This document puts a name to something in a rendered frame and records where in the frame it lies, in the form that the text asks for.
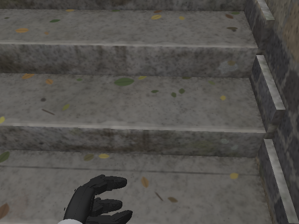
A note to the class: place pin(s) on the robot left hand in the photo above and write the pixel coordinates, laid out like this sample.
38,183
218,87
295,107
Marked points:
87,210

